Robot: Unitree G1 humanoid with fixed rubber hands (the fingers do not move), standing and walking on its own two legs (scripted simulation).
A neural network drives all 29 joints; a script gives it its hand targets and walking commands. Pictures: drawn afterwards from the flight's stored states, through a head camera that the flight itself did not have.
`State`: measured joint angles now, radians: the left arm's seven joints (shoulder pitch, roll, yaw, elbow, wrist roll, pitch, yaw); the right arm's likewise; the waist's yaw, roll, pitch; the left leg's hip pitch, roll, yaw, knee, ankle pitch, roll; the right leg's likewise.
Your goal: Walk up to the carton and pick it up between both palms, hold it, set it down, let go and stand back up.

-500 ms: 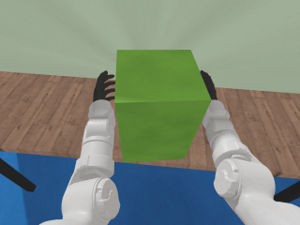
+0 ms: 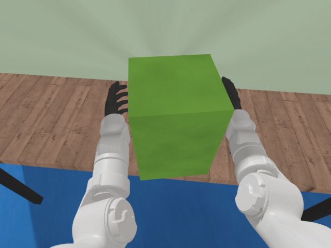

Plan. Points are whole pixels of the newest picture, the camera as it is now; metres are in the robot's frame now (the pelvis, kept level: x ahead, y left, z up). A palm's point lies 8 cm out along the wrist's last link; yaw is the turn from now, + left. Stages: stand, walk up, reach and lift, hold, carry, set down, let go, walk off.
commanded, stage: set down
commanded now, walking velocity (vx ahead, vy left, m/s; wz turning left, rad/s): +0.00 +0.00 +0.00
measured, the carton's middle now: (172, 122) +0.43 +0.01 +0.05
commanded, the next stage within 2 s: none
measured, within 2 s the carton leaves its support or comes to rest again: rests again in 0.22 s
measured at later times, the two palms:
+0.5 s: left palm (114, 121) +0.40 +0.15 +0.08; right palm (228, 114) +0.43 -0.14 +0.08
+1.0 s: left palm (113, 122) +0.39 +0.15 +0.08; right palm (229, 115) +0.43 -0.14 +0.08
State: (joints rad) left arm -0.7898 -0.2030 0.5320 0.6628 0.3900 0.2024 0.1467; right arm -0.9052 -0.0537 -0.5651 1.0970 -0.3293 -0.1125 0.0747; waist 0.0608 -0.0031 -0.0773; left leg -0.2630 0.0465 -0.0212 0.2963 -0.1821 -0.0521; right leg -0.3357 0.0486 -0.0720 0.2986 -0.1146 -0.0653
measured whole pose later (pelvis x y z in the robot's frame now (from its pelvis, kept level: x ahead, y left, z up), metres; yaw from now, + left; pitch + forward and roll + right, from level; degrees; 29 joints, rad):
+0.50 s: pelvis +0.00 +0.00 +0.00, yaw +0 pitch +10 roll +0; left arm -0.76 -0.21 0.54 0.69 0.40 0.14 0.15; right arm -0.88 -0.04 -0.61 1.10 -0.38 -0.16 0.09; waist 0.06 -0.01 -0.08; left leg -0.30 0.04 -0.02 0.30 -0.18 -0.05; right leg -0.37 0.04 -0.07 0.30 -0.11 -0.06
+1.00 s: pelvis +0.00 +0.00 +0.00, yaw +0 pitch +9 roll +0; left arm -0.73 -0.24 0.55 0.64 0.44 0.12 0.13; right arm -0.85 -0.01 -0.65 1.04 -0.42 -0.17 0.11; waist 0.05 -0.02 -0.05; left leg -0.26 0.04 -0.02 0.29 -0.18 -0.04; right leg -0.34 0.04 -0.07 0.31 -0.12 -0.06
